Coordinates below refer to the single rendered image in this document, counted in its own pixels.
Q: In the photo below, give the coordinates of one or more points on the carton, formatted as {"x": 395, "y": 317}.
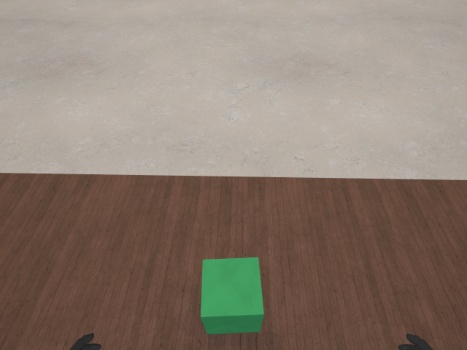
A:
{"x": 231, "y": 296}

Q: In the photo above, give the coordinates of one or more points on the left robot hand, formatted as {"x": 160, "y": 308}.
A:
{"x": 81, "y": 344}

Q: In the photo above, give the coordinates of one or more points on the right robot hand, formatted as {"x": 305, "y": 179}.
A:
{"x": 419, "y": 344}

